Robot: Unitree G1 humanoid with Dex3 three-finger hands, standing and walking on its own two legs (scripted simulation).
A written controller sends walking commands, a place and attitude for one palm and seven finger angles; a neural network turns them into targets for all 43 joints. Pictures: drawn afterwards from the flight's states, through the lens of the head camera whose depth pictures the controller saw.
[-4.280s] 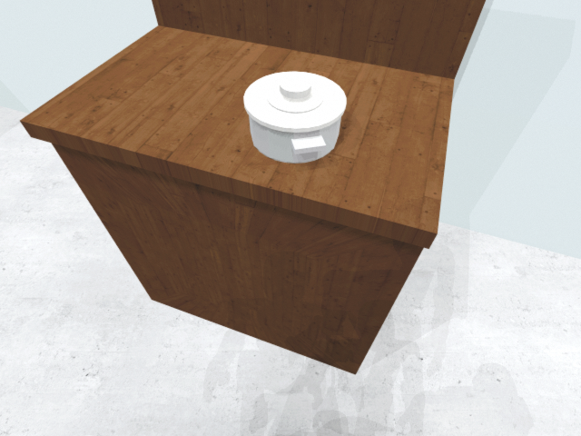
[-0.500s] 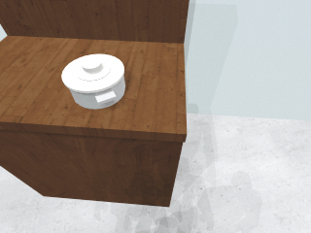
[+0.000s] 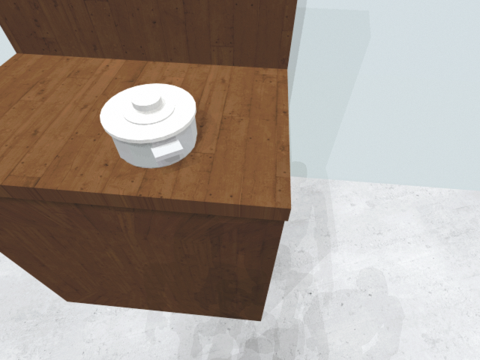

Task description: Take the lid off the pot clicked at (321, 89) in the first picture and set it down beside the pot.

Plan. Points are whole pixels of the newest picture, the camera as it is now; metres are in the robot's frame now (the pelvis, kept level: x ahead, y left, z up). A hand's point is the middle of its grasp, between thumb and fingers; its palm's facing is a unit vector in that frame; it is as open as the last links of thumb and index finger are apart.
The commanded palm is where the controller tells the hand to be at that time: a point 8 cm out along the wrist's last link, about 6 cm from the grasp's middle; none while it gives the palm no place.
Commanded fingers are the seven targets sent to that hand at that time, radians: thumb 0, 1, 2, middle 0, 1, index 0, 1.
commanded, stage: shuffle to correct the standing spot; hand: left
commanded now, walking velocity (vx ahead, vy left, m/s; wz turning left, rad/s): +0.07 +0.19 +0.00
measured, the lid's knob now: (146, 100) +0.52 +0.22 +0.16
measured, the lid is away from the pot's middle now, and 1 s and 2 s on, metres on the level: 0.00 0.00 0.00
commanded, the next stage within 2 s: come to a stop and stand still in 0.82 s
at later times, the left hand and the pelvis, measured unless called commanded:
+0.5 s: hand out of the picture +0.05 +0.26 -0.16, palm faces +0.07 -0.96 -0.28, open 7.4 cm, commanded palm none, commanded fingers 0.00 0.90 0.90 -0.20 -0.30 -0.20 -0.30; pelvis +0.01 +0.05 +0.00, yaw +2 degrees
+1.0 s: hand out of the picture +0.01 +0.31 -0.17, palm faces +0.11 -0.96 -0.26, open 7.4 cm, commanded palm none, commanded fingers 0.00 0.90 0.90 -0.20 -0.30 -0.20 -0.30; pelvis +0.05 +0.12 +0.00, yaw +0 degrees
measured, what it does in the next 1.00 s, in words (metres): steps to the left: right foot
